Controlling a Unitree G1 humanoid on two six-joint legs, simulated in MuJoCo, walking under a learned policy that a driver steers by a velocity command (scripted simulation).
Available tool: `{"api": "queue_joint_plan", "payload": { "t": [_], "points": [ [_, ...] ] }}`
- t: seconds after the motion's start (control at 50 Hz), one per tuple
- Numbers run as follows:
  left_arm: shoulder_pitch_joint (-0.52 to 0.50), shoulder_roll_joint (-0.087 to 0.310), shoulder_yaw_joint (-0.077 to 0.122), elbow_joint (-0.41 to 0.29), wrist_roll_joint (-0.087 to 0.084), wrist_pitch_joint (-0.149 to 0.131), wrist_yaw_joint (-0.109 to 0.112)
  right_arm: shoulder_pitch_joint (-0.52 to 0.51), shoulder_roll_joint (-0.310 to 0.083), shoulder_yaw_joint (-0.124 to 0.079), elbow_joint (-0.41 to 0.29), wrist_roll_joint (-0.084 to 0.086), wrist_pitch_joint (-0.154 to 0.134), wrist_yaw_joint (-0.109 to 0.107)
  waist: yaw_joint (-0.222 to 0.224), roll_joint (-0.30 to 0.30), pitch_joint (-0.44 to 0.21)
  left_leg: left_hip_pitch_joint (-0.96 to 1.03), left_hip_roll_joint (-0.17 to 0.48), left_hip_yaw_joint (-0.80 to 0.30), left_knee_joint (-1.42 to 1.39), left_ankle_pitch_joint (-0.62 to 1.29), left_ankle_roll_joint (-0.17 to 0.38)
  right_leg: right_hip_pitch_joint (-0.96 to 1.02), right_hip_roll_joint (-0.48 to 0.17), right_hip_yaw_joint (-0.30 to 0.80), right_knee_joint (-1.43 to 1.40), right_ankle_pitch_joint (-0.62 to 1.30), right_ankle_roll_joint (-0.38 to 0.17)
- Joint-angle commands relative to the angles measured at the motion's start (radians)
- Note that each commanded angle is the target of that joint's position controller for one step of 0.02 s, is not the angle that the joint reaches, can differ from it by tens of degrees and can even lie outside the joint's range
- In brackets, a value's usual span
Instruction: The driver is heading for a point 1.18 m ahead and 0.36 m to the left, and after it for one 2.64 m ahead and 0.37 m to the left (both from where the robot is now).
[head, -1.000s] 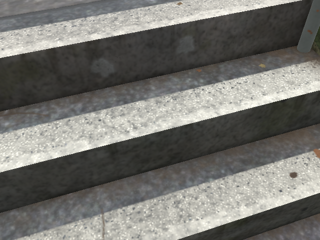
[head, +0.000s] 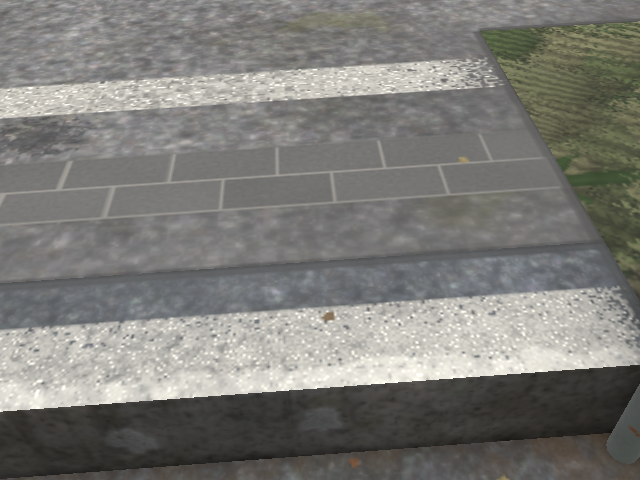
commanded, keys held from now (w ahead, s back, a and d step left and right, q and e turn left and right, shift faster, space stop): w+q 1.00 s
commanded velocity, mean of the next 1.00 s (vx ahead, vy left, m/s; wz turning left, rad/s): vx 0.50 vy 0.00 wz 0.59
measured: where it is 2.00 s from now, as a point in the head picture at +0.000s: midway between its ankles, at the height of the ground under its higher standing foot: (138, 200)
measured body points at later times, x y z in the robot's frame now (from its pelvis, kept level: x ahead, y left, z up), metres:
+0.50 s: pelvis +0.26 -0.08 +0.25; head +0.24 -0.11 +0.70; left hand +0.30 +0.18 +0.14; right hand +0.42 -0.31 +0.10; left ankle +0.16 +0.06 -0.26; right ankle +0.33 -0.18 -0.41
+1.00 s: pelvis +0.51 +0.05 +0.38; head +0.52 +0.01 +0.83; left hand +0.32 +0.15 +0.24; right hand +0.82 +0.04 +0.30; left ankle +0.56 +0.15 -0.22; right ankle +0.37 -0.19 -0.29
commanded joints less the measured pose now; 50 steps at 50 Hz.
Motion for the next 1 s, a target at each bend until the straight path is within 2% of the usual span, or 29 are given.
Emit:
{"api": "queue_joint_plan", "payload": {
  "t": [0.02,0.04,0.1,0.14,0.2,0.24,0.26,0.28,0.3,0.34,0.36,0.38,0.4,0.42,0.46,0.5,0.56,0.6,0.62,0.72,0.78,0.82,0.86,0.9,0.92,0.94,0.96,0.98,1.0],
  "points": [
    [-0.134,0.065,0.025,-0.071,0.032,0.025,-0.040,0.701,-0.120,-0.042,0.264,-0.064,0.010,-0.018,-0.215,0.361,0.007,0.740,0.126,-0.609,-0.630,0.580,0.275,-0.673,0.169,0.204,1.064,0.110,-0.025],
    [-0.125,0.062,0.030,-0.102,-0.028,0.044,-0.022,0.640,-0.128,-0.046,0.204,-0.098,-0.002,-0.038,-0.186,0.276,-0.020,0.720,0.210,-0.881,-0.818,0.372,0.276,-0.835,0.237,0.469,1.431,0.025,-0.117],
    [-0.354,-0.033,-0.003,-0.233,0.012,0.021,0.046,0.478,0.005,0.002,0.291,-0.087,-0.095,-0.032,-0.022,0.146,0.145,0.641,0.164,-0.722,-0.789,0.282,0.183,-1.172,0.260,0.583,1.698,-0.099,-0.189],
    [-0.351,-0.024,-0.015,-0.278,-0.015,0.016,0.064,0.382,0.056,0.032,0.315,-0.082,-0.121,-0.014,0.068,0.032,0.194,0.572,0.208,-0.652,-0.796,0.409,0.163,-1.292,0.205,0.501,1.799,-0.295,-0.192],
    [-0.517,-0.022,-0.032,-0.367,-0.056,0.025,0.106,0.393,0.053,0.036,0.312,-0.137,-0.142,-0.027,0.060,0.151,0.218,0.287,0.174,-0.562,-0.963,0.247,0.119,-1.193,0.187,0.467,1.847,-0.541,-0.218],
    [-0.655,-0.005,-0.039,-0.467,-0.061,0.031,0.133,0.429,0.000,0.029,0.317,-0.156,-0.167,-0.037,0.068,0.012,0.145,0.243,0.136,-0.484,-0.979,0.239,0.031,-1.044,0.111,0.437,1.423,-0.432,-0.200],
    [-0.727,0.006,-0.040,-0.536,-0.070,0.034,0.143,0.423,-0.050,0.015,0.284,-0.149,-0.170,-0.036,0.065,0.060,0.106,0.106,0.106,-0.444,-1.030,0.302,0.016,-0.828,0.078,0.389,1.206,-0.370,-0.169],
    [-0.840,-0.038,-0.066,-0.605,-0.072,0.056,0.140,0.420,-0.123,-0.013,0.261,-0.085,-0.162,-0.016,0.101,0.113,0.113,-0.175,0.136,-0.485,-1.286,0.338,0.071,-0.374,0.098,0.287,0.904,-0.523,-0.054],
    [-0.711,-0.105,-0.071,-0.577,-0.102,0.060,0.120,0.423,-0.163,-0.020,0.237,-0.044,-0.180,-0.006,0.158,0.233,0.126,-0.232,0.213,-0.541,-1.257,0.841,0.152,-0.181,0.163,0.196,1.003,-0.467,0.045],
    [-0.322,0.089,0.003,-0.410,-0.071,0.063,0.124,0.290,-0.244,-0.062,0.164,0.026,-0.213,0.013,0.268,0.176,-0.013,0.437,0.257,-0.438,-0.929,1.830,0.090,-0.325,0.250,0.214,0.619,-0.321,0.010],
    [-0.072,0.161,0.036,-0.303,-0.069,0.050,0.135,0.407,-0.096,-0.044,0.172,-0.040,-0.230,0.018,0.202,-0.061,-0.276,0.351,0.183,-0.414,-0.507,1.757,0.020,0.021,0.110,0.581,0.559,0.048,-0.177],
    [0.159,0.239,0.069,-0.220,-0.032,0.070,0.142,0.476,0.040,-0.011,0.213,-0.093,-0.214,0.036,0.271,-0.274,-0.354,0.060,-0.008,-0.421,-0.141,0.884,0.007,0.244,-0.126,1.180,0.077,-0.194,-0.382],
    [0.178,0.214,0.058,-0.194,-0.029,0.070,0.139,0.355,0.043,-0.028,0.247,-0.086,-0.195,0.036,0.302,-0.322,-0.038,-0.233,-0.034,-0.516,0.319,0.611,0.018,0.070,-0.121,1.403,-0.117,-0.875,-0.306],
    [0.053,0.202,0.062,-0.179,-0.049,0.047,0.141,0.332,0.055,-0.021,0.258,-0.051,-0.194,0.033,0.217,-0.262,0.160,-0.379,0.028,-0.435,0.506,0.684,0.048,-0.124,-0.112,1.236,-0.102,-1.001,-0.251],
    [-0.084,-0.028,0.025,-0.151,-0.070,0.050,0.140,0.295,0.025,-0.023,0.271,-0.066,-0.163,0.011,0.113,0.023,0.135,-0.283,0.075,-0.399,0.594,0.718,0.101,-0.276,-0.118,0.964,-0.031,-0.688,-0.224],
    [-0.172,-0.180,-0.013,-0.107,-0.067,0.047,0.167,0.266,0.068,0.005,0.246,-0.067,-0.134,0.019,0.021,0.091,0.146,-0.280,0.123,-0.412,0.576,0.703,0.112,-0.331,-0.091,0.801,-0.057,-0.550,-0.128],
    [-0.146,-0.169,-0.011,-0.059,-0.011,0.013,0.167,0.175,0.089,0.053,0.182,-0.055,-0.106,0.035,-0.014,0.104,0.185,-0.456,0.145,-0.333,0.612,0.705,0.132,-0.258,-0.074,0.564,-0.188,-0.448,-0.087],
    [-0.152,-0.138,-0.009,-0.080,0.017,-0.004,0.158,0.042,0.028,0.050,0.133,-0.042,-0.097,0.041,0.002,0.124,0.185,-0.404,0.162,-0.241,0.506,0.702,0.129,-0.302,-0.047,0.397,-0.291,-0.363,-0.079],
    [-0.080,-0.132,-0.015,-0.050,0.019,-0.002,0.160,0.039,0.038,0.055,0.147,-0.043,-0.088,0.049,0.031,0.006,0.173,-0.441,0.151,-0.194,0.793,0.629,0.133,-0.278,-0.053,0.382,-0.324,-0.293,-0.131],
    [0.197,-0.113,-0.052,0.050,0.084,-0.001,0.150,-0.155,0.057,0.096,0.008,-0.019,-0.079,0.002,0.082,0.053,0.193,-0.770,0.177,-0.179,0.764,0.552,0.184,0.100,-0.114,0.273,-0.399,-0.189,-0.129],
    [0.367,-0.119,-0.066,0.102,0.087,-0.001,0.136,-0.299,0.035,0.096,-0.088,-0.038,-0.052,-0.005,0.141,0.026,0.183,-0.668,0.232,-0.071,0.472,0.642,0.149,0.132,-0.106,0.196,-0.445,-0.088,-0.127],
    [0.347,-0.079,-0.057,0.088,0.043,0.005,0.108,-0.463,0.068,0.114,-0.165,-0.063,-0.005,0.009,0.145,-0.024,0.232,-0.475,0.251,0.029,0.286,0.420,0.125,0.042,-0.161,0.167,-0.601,0.085,-0.148],
    [0.244,0.033,-0.032,0.034,-0.021,-0.040,0.093,-0.377,0.048,0.086,-0.166,-0.058,0.011,0.031,0.021,-0.094,0.175,-0.094,0.153,0.142,0.232,0.353,0.114,-0.063,-0.148,0.059,-0.499,0.933,-0.140],
    [0.300,0.151,0.013,0.045,-0.039,-0.055,0.101,-0.276,0.036,0.078,-0.141,-0.052,-0.016,0.039,-0.026,-0.155,0.153,-0.014,0.056,0.139,-0.057,0.193,0.096,0.214,-0.181,0.063,-0.348,1.499,-0.102],
    [0.285,0.199,0.032,0.041,-0.017,-0.054,0.097,-0.156,0.019,0.073,-0.111,-0.033,-0.034,0.033,-0.062,-0.203,0.109,0.100,0.033,0.093,-0.162,0.151,0.102,0.291,-0.216,0.075,-0.244,1.723,-0.097],
    [0.298,0.188,0.041,0.012,0.044,-0.059,0.089,0.092,-0.044,0.054,-0.039,-0.019,-0.044,0.011,-0.094,-0.155,-0.087,0.501,0.055,-0.061,-0.104,0.429,0.154,0.096,-0.186,0.119,-0.023,1.719,-0.059],
    [0.296,0.147,0.046,-0.016,0.061,-0.055,0.071,0.308,-0.092,0.032,0.038,-0.008,-0.035,-0.006,-0.141,-0.055,-0.185,0.828,0.086,-0.335,-0.283,0.348,0.186,-0.188,-0.085,0.216,0.215,1.385,-0.046],
    [0.215,0.034,0.038,-0.038,0.064,-0.036,0.042,0.515,-0.181,-0.006,0.170,-0.069,-0.038,-0.020,-0.170,0.172,-0.095,1.014,0.184,-0.666,-0.660,0.318,0.259,-0.561,0.136,0.245,0.563,0.214,-0.024],
    [0.170,-0.008,0.049,-0.064,0.005,-0.021,0.027,0.573,-0.214,-0.037,0.164,-0.081,-0.057,-0.027,-0.160,0.201,-0.081,0.824,0.288,-1.025,-0.874,0.128,0.264,-0.636,0.230,0.506,1.211,0.042,-0.028]
  ]
}}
